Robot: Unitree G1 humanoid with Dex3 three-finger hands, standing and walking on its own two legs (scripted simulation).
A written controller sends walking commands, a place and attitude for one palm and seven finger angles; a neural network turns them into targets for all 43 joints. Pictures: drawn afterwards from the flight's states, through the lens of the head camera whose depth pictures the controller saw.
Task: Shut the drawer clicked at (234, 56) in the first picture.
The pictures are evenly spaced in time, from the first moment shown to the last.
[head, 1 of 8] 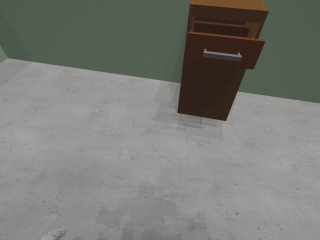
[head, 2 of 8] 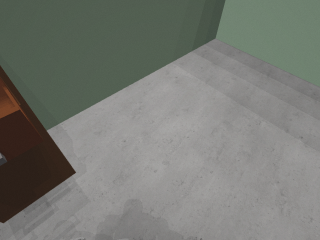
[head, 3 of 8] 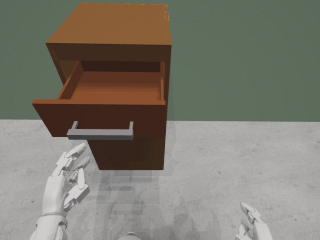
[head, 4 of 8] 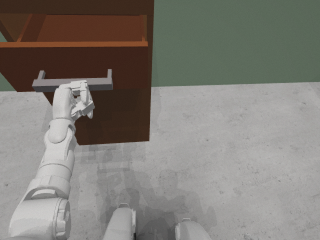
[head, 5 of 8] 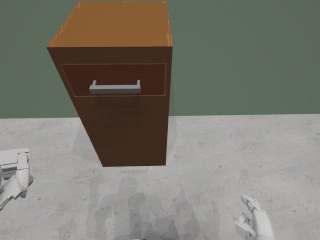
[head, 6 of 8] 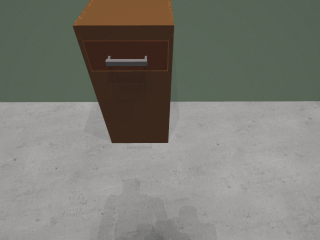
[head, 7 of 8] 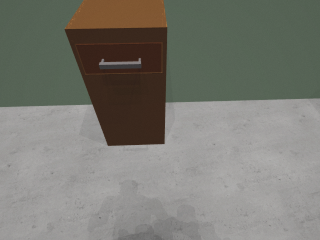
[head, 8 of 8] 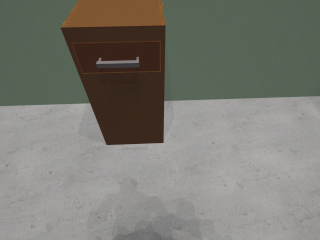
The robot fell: no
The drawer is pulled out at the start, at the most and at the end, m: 0.23 0.23 0.00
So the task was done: yes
